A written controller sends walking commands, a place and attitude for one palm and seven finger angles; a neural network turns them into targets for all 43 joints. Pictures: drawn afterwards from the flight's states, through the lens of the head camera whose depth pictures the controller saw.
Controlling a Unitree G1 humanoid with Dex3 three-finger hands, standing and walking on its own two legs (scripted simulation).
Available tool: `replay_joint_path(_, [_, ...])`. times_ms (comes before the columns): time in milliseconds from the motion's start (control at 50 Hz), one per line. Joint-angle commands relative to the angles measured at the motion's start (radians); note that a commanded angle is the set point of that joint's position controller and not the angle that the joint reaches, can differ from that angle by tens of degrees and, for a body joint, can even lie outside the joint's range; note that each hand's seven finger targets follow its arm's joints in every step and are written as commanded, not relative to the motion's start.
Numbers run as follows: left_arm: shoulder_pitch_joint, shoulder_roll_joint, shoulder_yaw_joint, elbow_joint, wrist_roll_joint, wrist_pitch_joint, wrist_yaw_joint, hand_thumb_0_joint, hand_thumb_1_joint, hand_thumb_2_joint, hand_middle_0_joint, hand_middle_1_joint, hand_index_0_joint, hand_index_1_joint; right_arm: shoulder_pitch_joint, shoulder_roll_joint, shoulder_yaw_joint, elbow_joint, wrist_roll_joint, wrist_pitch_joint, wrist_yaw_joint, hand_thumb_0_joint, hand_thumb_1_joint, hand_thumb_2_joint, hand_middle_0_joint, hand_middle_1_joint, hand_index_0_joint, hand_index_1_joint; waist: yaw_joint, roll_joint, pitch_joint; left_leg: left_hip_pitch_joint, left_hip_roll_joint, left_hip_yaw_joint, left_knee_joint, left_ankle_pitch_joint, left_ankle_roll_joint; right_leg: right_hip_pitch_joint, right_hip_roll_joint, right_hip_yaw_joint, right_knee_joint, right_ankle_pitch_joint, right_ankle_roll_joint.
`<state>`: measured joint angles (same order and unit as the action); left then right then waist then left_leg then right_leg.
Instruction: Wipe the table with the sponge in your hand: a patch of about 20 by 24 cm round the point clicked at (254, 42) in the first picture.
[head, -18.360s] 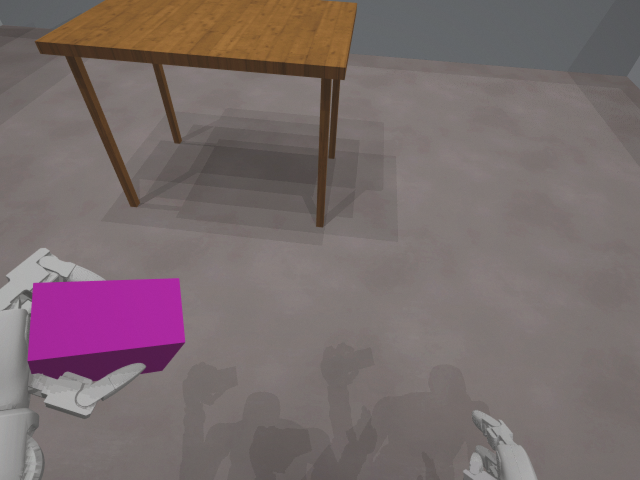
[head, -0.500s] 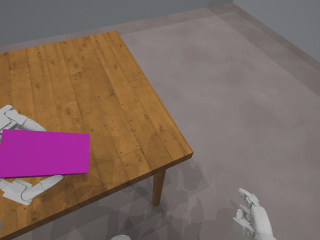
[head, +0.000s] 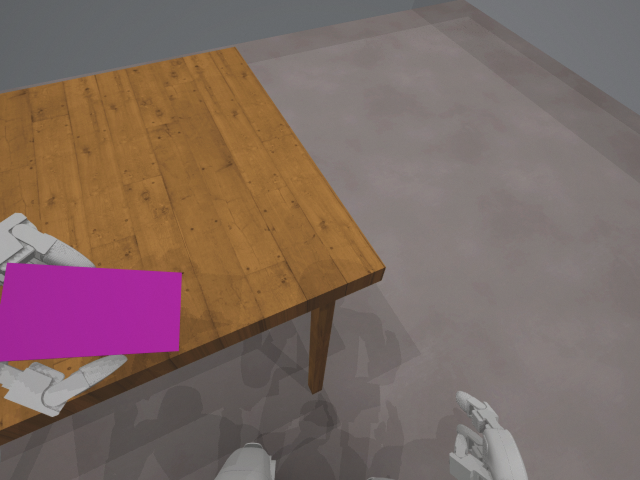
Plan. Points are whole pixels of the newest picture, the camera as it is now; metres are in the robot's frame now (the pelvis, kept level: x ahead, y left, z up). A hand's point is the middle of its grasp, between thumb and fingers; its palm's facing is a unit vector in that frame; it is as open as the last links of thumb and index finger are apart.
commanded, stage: shuffle to correct the standing spot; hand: left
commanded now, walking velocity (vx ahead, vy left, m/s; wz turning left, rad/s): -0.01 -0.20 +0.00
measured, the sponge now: (114, 317) +0.23 +0.20 +0.16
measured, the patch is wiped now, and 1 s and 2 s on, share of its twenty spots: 0.00 0.00 0.00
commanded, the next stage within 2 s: come to a stop and stand still in 0.28 s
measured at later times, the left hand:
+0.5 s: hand (80, 337) +0.20 +0.21 +0.17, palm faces +0.35 -0.82 -0.44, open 10.3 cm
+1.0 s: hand (66, 300) +0.23 +0.23 +0.18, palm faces +0.39 -0.82 -0.41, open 10.3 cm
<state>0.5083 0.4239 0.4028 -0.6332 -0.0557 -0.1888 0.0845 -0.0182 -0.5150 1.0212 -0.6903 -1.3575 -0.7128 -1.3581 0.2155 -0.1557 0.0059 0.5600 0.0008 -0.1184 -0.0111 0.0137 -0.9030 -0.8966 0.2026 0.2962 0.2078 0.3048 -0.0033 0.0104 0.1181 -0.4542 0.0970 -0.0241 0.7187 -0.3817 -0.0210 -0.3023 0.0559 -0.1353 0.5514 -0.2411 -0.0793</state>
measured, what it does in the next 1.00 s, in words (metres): steps on the spot: left foot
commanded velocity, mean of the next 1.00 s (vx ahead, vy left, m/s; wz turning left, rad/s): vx -0.01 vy -0.04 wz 0.00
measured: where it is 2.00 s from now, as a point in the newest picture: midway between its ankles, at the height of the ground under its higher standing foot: outside the picture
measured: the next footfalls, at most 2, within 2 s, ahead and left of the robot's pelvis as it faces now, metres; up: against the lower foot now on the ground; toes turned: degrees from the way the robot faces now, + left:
left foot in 0.18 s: +0.02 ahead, +0.09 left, +0.00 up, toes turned +3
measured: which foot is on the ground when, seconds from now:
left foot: up 0.00-0.16, down 0.18-1.00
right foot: down 0.00-1.00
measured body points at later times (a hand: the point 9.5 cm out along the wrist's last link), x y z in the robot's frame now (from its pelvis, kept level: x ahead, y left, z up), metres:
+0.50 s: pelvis +0.00 -0.03 +0.00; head +0.04 -0.01 +0.45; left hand +0.18 +0.26 +0.19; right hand +0.18 -0.26 -0.08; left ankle -0.02 +0.10 -0.72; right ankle +0.03 -0.13 -0.73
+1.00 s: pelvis +0.01 -0.02 +0.01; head +0.04 -0.01 +0.46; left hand +0.20 +0.27 +0.20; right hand +0.18 -0.24 -0.07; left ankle -0.02 +0.09 -0.73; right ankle +0.03 -0.13 -0.73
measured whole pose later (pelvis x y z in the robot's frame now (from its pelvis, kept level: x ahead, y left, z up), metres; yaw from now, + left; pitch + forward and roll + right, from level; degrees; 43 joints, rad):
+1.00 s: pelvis +0.01 -0.02 +0.01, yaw +0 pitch +1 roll -1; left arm 0.41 0.37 0.37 -0.43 -0.04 -0.24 0.12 -0.02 -0.52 1.02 -0.69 -1.36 -0.71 -1.36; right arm 0.20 -0.22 0.03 0.59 0.00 -0.14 0.02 0.01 -0.90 -0.90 0.20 0.30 0.21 0.30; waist 0.01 0.01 0.05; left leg -0.21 0.03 0.05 0.51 -0.31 0.01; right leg -0.27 0.01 -0.04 0.45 -0.20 -0.01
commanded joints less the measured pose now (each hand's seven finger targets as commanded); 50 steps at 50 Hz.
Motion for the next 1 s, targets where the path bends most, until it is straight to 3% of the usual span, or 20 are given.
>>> replay_joint_path(0, [-0.033, 0.176, 0.122, -0.197, -0.035, -0.012, 0.056, 0.000, 0.100, 1.300, -1.200, -1.600, -1.200, -1.600, -0.063, -0.137, -0.057, -0.121, 0.011, -0.031, -0.023, 0.000, -0.900, -0.900, 0.200, 0.300, 0.200, 0.300, -0.013, -0.152, -0.158, 0.073, -0.085, 0.027, 0.445, -0.088, 0.004, -0.162, -0.385, 0.402, -0.332, -0.310, -0.159])
replay_joint_path(100, [-0.049, 0.174, 0.128, -0.169, -0.033, -0.019, 0.083, 0.000, 0.100, 1.300, -1.200, -1.600, -1.200, -1.600, -0.045, -0.135, -0.053, -0.089, 0.003, -0.039, -0.051, 0.000, -0.900, -0.900, 0.200, 0.300, 0.200, 0.300, -0.012, -0.070, -0.200, 0.211, -0.073, 0.116, -0.266, 0.088, 0.026, 0.065, -0.233, 0.191, -0.118, 0.022, -0.063])
replay_joint_path(120, [-0.040, 0.162, 0.111, -0.168, -0.038, -0.023, 0.086, 0.000, 0.100, 1.300, -1.200, -1.600, -1.200, -1.600, -0.058, -0.144, -0.062, -0.101, 0.012, -0.047, -0.063, 0.000, -0.900, -0.900, 0.200, 0.300, 0.200, 0.300, -0.014, 0.020, -0.183, 0.299, -0.020, 0.064, -0.394, 0.206, 0.036, 0.056, -0.192, 0.165, -0.028, 0.079, -0.025])
replay_joint_path(140, [-0.065, 0.151, 0.100, -0.196, -0.043, -0.030, 0.080, 0.000, 0.100, 1.300, -1.200, -1.600, -1.200, -1.600, -0.052, -0.170, -0.078, -0.105, 0.007, -0.046, -0.062, 0.000, -0.900, -0.900, 0.200, 0.300, 0.200, 0.300, 0.001, 0.124, -0.196, 0.411, 0.126, -0.096, -0.429, 0.451, 0.075, -0.014, -0.113, 0.115, 0.094, 0.069, 0.027])
replay_joint_path(160, [-0.089, 0.190, 0.115, -0.209, -0.025, -0.034, 0.067, 0.000, 0.100, 1.300, -1.200, -1.600, -1.200, -1.600, -0.056, -0.186, -0.094, -0.108, 0.005, -0.038, -0.052, 0.000, -0.900, -0.900, 0.200, 0.300, 0.200, 0.300, 0.017, 0.179, -0.209, 0.527, 0.253, -0.205, -0.369, 0.702, 0.133, -0.157, -0.071, 0.104, 0.200, -0.137, 0.077])
replay_joint_path(180, [-0.068, 0.182, 0.106, -0.150, -0.012, -0.026, 0.045, 0.000, 0.100, 1.300, -1.200, -1.600, -1.200, -1.600, -0.065, -0.161, -0.081, -0.103, -0.020, -0.032, -0.047, 0.000, -0.900, -0.900, 0.200, 0.300, 0.200, 0.300, -0.001, 0.245, -0.163, 0.383, 0.294, -0.314, -0.381, 0.658, 0.156, -0.168, -0.066, 0.147, 0.295, -0.236, 0.086])
replay_joint_path(260, [-0.061, 0.139, 0.088, -0.219, 0.011, -0.031, 0.029, 0.000, 0.100, 1.300, -1.200, -1.600, -1.200, -1.600, -0.057, -0.173, -0.100, -0.131, 0.002, -0.030, -0.003, 0.000, -0.900, -0.900, 0.200, 0.300, 0.200, 0.300, 0.018, 0.249, -0.157, 0.320, 0.196, -0.120, -0.261, 0.599, 0.118, -0.045, -0.071, 0.113, 0.067, -0.128, 0.049])
replay_joint_path(360, [-0.074, 0.178, 0.138, -0.185, -0.003, -0.043, 0.023, 0.000, 0.100, 1.300, -1.200, -1.600, -1.200, -1.600, -0.025, -0.174, -0.098, -0.140, 0.027, -0.025, 0.005, 0.000, -0.900, -0.900, 0.200, 0.300, 0.200, 0.300, -0.023, 0.112, -0.189, 0.168, 0.101, -0.062, -0.085, 0.317, 0.070, 0.194, -0.086, 0.064, -0.188, 0.145, 0.036])
replay_joint_path(400, [-0.016, 0.161, 0.133, -0.139, -0.026, -0.023, 0.036, 0.000, 0.100, 1.300, -1.200, -1.600, -1.200, -1.600, -0.002, -0.167, -0.114, -0.147, 0.045, -0.021, -0.003, 0.000, -0.900, -0.900, 0.200, 0.300, 0.200, 0.300, -0.025, -0.161, -0.250, 0.131, -0.076, 0.052, 0.071, 0.005, 0.017, 0.170, -0.254, 0.337, -0.202, 0.186, -0.060])
replay_joint_path(440, [0.012, 0.152, 0.125, -0.136, -0.035, -0.021, 0.066, 0.000, 0.100, 1.300, -1.200, -1.600, -1.200, -1.600, -0.024, -0.141, -0.074, -0.124, 0.038, -0.005, -0.014, 0.000, -0.900, -0.900, 0.200, 0.300, 0.200, 0.300, -0.025, -0.081, -0.229, 0.152, -0.073, 0.019, -0.005, -0.033, 0.027, 0.116, -0.334, 0.396, -0.234, 0.102, -0.103])
replay_joint_path(520, [-0.065, 0.165, 0.113, -0.167, -0.013, -0.041, 0.096, 0.000, 0.100, 1.300, -1.200, -1.600, -1.200, -1.600, -0.100, -0.152, -0.057, -0.113, 0.026, -0.021, -0.050, 0.000, -0.900, -0.900, 0.200, 0.300, 0.200, 0.300, -0.010, -0.014, -0.190, 0.256, -0.025, -0.015, -0.300, 0.202, 0.060, 0.135, -0.214, 0.237, -0.132, 0.113, -0.007])
replay_joint_path(560, [-0.094, 0.142, 0.086, -0.178, 0.006, -0.047, 0.098, 0.000, 0.100, 1.300, -1.200, -1.600, -1.200, -1.600, -0.119, -0.156, -0.048, -0.113, 0.019, -0.024, -0.045, 0.000, -0.900, -0.900, 0.200, 0.300, 0.200, 0.300, -0.005, 0.188, -0.169, 0.214, 0.050, -0.115, -0.323, 0.314, 0.092, 0.176, -0.135, 0.156, -0.098, 0.144, 0.048])
replay_joint_path(640, [-0.055, 0.108, 0.068, -0.106, 0.007, -0.035, 0.098, 0.000, 0.100, 1.300, -1.200, -1.600, -1.200, -1.600, -0.078, -0.163, -0.065, -0.115, 0.030, -0.025, -0.035, 0.000, -0.900, -0.900, 0.200, 0.300, 0.200, 0.300, -0.010, -0.013, -0.197, 0.173, -0.024, -0.040, -0.189, 0.249, 0.057, 0.241, -0.209, 0.239, -0.172, 0.236, 0.003])
replay_joint_path(700, [-0.038, 0.116, 0.079, -0.097, -0.005, -0.033, 0.098, 0.000, 0.100, 1.300, -1.200, -1.600, -1.200, -1.600, -0.075, -0.163, -0.067, -0.116, 0.030, -0.016, -0.031, 0.000, -0.900, -0.900, 0.200, 0.300, 0.200, 0.300, -0.011, -0.071, -0.200, 0.195, -0.057, -0.017, -0.189, 0.182, 0.042, 0.193, -0.264, 0.273, -0.194, 0.195, -0.031])
replay_joint_path(720, [-0.979, 0.853, 0.352, -0.340, -0.037, -0.168, 0.091, 0.000, 0.100, 1.300, -1.200, -1.600, -1.200, -1.600, 0.004, -0.166, 0.112, -0.218, 0.064, -0.015, -0.113, 0.000, -0.900, -0.900, 0.200, 0.300, 0.200, 0.300, -0.036, 0.085, -0.119, 0.140, -0.046, -0.036, -0.349, 0.224, 0.042, 0.119, -0.116, 0.123, -0.114, 0.089, 0.103])
replay_joint_path(740, [-0.560, 0.352, 0.311, 0.077, 0.007, -0.137, 0.066, 0.000, 0.100, 1.300, -1.200, -1.600, -1.200, -1.600, -0.037, -0.097, -0.008, -0.151, 0.053, -0.055, -0.090, 0.000, -0.900, -0.900, 0.200, 0.300, 0.200, 0.300, 0.029, 0.068, -0.239, 0.194, 0.021, -0.026, -0.288, 0.231, 0.040, 0.049, -0.124, 0.114, -0.072, -0.086, 0.089])
replay_joint_path(760, [-0.433, 0.279, 0.220, 0.162, -0.010, -0.114, 0.059, 0.000, 0.100, 1.300, -1.200, -1.600, -1.200, -1.600, -0.047, -0.166, -0.011, -0.123, 0.009, -0.061, -0.058, 0.000, -0.900, -0.900, 0.200, 0.300, 0.200, 0.300, 0.038, 0.131, -0.213, 0.201, -0.030, 0.010, -0.277, 0.269, 0.028, 0.118, -0.100, 0.145, -0.114, 0.057, 0.060])
replay_joint_path(780, [-0.415, 0.305, 0.229, 0.145, -0.003, -0.127, 0.053, 0.000, 0.100, 1.300, -1.200, -1.600, -1.200, -1.600, -0.030, -0.200, -0.034, -0.111, -0.008, -0.069, -0.034, 0.000, -0.900, -0.900, 0.200, 0.300, 0.200, 0.300, 0.039, 0.082, -0.245, 0.150, -0.043, 0.016, -0.260, 0.238, 0.019, 0.180, -0.119, 0.187, -0.134, 0.133, 0.048])
replay_joint_path(840, [-0.133, 0.094, 0.044, 0.130, -0.014, -0.125, 0.026, 0.000, 0.100, 1.300, -1.200, -1.600, -1.200, -1.600, -0.031, -0.202, -0.039, -0.118, 0.005, -0.082, 0.019, 0.000, -0.900, -0.900, 0.200, 0.300, 0.200, 0.300, 0.043, 0.001, -0.274, 0.195, -0.058, 0.030, -0.248, 0.252, 0.033, 0.204, -0.139, 0.208, -0.145, 0.210, 0.036])
replay_joint_path(980, [-0.146, 0.148, 0.111, -0.030, 0.016, -0.093, 0.059, 0.000, 0.100, 1.300, -1.200, -1.600, -1.200, -1.600, -0.119, -0.201, -0.041, -0.129, -0.007, -0.055, 0.003, 0.000, -0.900, -0.900, 0.200, 0.300, 0.200, 0.300, 0.025, -0.023, -0.215, 0.192, -0.034, 0.006, -0.315, 0.253, 0.034, 0.206, -0.112, 0.178, -0.164, 0.221, 0.058])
